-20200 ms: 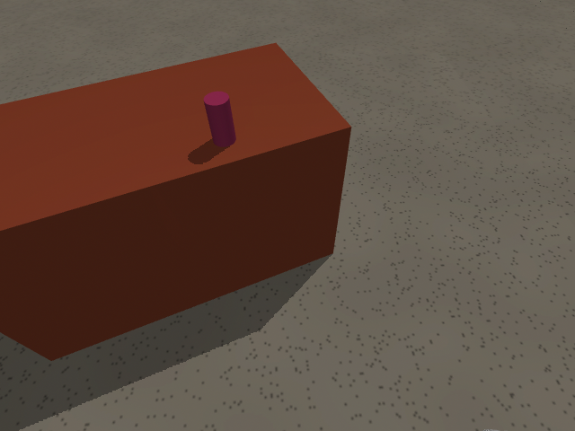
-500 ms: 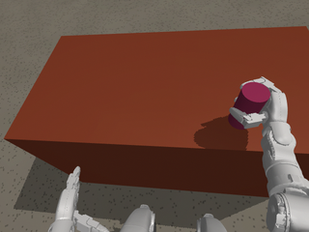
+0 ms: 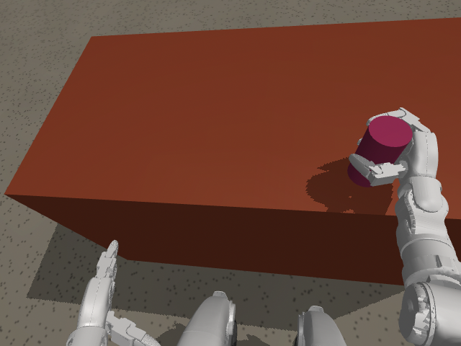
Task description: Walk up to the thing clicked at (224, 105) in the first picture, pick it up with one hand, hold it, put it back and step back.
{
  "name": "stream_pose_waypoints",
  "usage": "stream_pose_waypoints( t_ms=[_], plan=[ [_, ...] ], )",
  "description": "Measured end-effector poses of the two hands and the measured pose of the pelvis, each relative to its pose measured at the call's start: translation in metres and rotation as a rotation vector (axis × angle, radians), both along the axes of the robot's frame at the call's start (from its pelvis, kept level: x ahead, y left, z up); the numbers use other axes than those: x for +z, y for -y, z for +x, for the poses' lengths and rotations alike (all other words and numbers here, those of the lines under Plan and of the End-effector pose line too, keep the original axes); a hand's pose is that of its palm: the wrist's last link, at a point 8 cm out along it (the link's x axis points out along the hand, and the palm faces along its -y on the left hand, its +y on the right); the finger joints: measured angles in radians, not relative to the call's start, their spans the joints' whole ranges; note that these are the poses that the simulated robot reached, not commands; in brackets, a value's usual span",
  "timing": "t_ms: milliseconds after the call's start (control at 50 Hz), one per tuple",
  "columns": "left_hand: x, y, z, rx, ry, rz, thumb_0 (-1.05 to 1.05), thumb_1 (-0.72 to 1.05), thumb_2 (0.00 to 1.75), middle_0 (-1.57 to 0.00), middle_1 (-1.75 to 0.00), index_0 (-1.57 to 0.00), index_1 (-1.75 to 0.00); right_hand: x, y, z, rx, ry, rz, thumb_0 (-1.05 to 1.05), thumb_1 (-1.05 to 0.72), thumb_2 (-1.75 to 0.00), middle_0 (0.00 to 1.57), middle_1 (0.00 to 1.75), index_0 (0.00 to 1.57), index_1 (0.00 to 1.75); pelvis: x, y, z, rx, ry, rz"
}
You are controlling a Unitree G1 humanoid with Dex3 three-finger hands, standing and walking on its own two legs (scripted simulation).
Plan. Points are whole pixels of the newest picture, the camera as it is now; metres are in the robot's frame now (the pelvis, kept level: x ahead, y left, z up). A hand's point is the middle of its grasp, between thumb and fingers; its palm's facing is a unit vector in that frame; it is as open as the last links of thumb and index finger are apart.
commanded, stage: lower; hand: right
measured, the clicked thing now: (375, 154) +0.44 -0.18 +0.02
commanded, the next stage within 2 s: loosen in 0.06 s
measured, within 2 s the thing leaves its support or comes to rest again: neither
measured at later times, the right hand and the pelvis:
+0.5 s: hand (376, 153) +0.44 -0.18 +0.02, palm faces +0.09 +1.00 +0.00, open 10.3 cm; pelvis +0.00 +0.00 -0.01, yaw +0 degrees
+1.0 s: hand (389, 143) +0.45 -0.19 +0.04, palm faces +0.12 +0.99 -0.01, open 17.3 cm; pelvis +0.01 +0.00 +0.00, yaw +0 degrees
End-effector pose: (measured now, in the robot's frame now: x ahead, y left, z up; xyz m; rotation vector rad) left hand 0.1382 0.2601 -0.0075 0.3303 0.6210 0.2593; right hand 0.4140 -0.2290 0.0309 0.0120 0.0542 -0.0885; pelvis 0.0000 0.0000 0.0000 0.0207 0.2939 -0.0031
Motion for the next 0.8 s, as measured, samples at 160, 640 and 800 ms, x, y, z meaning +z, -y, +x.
stream_pose_waypoints(
  t_ms=[160, 640, 800],
  plan=[
    [-0.001, -0.002, 0.002, -0.008, 0.001, 0.016, -0.01, -0.54, 0.06, -0.05, -0.04, -0.05, -0.05, -0.003, 0.001, 0.000, -0.002, 0.025, 0.000, -0.01, 0.36, -1.12, 0.77, 1.14, 0.79, 1.15, -0.005, -0.001, 0.000, -0.004, -0.012, 0.003],
    [0.000, -0.003, -0.002, -0.004, -0.008, 0.025, -0.01, -0.52, 0.06, -0.05, -0.05, -0.06, -0.05, -0.012, 0.000, 0.001, -0.008, 0.009, -0.002, -0.01, 0.53, -0.35, 0.70, 0.56, 0.71, 0.56, -0.010, 0.000, 0.000, -0.001, -0.022, 0.003],
    [0.001, -0.004, 0.005, -0.005, -0.005, 0.020, -0.01, -0.53, 0.06, -0.05, -0.04, -0.06, -0.05, -0.010, 0.001, 0.003, -0.011, 0.007, -0.005, -0.02, 0.59, -0.17, 0.41, 0.32, 0.42, 0.32, -0.008, -0.002, 0.005, -0.003, -0.023, 0.002]
  ],
)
